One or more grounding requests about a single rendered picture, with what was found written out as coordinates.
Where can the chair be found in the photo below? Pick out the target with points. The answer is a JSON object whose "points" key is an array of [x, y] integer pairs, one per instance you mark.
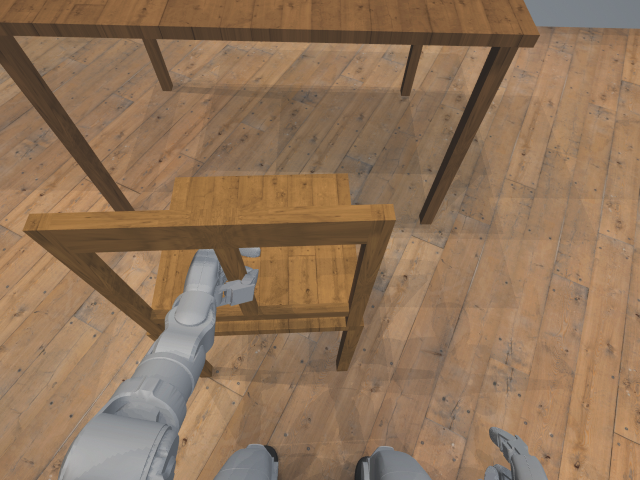
{"points": [[309, 279]]}

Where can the left robot hand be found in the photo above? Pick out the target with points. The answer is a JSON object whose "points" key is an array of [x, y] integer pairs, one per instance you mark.
{"points": [[205, 273]]}

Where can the robot left thigh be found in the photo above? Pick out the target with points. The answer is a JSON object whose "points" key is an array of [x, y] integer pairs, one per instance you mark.
{"points": [[249, 464]]}

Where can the table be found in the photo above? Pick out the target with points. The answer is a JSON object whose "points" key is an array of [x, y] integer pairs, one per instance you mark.
{"points": [[504, 25]]}

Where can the right robot hand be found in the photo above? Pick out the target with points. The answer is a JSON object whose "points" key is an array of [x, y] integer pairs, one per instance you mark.
{"points": [[523, 465]]}

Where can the robot left upper arm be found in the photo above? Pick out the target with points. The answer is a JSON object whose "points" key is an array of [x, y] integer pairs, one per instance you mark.
{"points": [[115, 447]]}

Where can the left robot shin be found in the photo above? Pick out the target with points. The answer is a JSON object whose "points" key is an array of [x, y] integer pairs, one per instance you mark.
{"points": [[257, 446]]}

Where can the left robot forearm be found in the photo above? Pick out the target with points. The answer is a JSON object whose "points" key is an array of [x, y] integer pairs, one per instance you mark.
{"points": [[167, 375]]}

